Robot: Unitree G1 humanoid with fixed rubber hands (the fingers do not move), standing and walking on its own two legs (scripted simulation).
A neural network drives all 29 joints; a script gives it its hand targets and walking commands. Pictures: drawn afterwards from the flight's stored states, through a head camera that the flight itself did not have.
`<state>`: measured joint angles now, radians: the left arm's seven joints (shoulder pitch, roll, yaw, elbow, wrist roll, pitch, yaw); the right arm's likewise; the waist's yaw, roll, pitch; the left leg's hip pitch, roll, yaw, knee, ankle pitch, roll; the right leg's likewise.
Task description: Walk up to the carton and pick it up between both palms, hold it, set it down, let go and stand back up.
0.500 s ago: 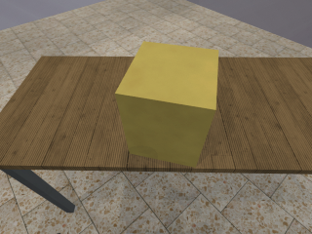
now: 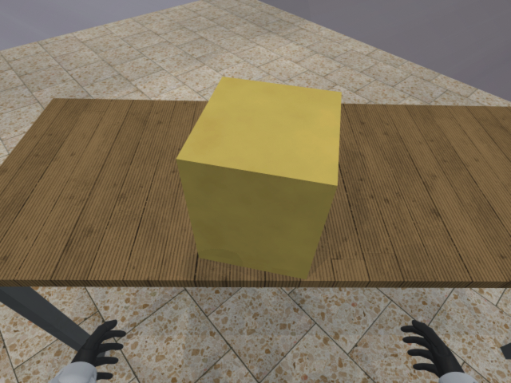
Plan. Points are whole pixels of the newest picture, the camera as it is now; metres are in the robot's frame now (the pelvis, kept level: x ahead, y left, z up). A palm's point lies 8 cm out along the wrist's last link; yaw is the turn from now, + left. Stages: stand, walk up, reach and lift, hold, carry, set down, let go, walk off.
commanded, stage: reach and lift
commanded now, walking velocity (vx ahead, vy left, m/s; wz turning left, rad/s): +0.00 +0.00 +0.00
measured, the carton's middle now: (265, 180) +0.42 +0.00 +0.08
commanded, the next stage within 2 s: none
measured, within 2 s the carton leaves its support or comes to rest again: neither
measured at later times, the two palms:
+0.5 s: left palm (71, 381) +0.14 +0.27 -0.01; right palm out of the picture +0.11 -0.23 -0.01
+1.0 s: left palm (71, 340) +0.17 +0.26 +0.04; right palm (431, 359) +0.14 -0.20 +0.06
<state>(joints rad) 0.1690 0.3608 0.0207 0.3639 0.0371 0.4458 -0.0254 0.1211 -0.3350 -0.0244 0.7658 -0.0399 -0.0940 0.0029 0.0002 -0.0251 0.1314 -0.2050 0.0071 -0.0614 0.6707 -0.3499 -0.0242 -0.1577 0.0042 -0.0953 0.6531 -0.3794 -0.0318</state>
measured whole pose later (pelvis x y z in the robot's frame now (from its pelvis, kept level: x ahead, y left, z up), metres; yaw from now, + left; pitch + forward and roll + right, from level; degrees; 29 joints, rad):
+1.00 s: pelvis -0.02 +0.02 +0.01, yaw -2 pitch -11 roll -1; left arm 0.29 0.37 0.02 -0.12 -0.23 0.38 -0.04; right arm 0.41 -0.17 -0.02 -0.24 0.08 0.36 -0.14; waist 0.03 -0.03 0.13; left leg -0.09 0.00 -0.02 0.52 -0.25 0.00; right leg -0.05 0.00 -0.06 0.49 -0.26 -0.01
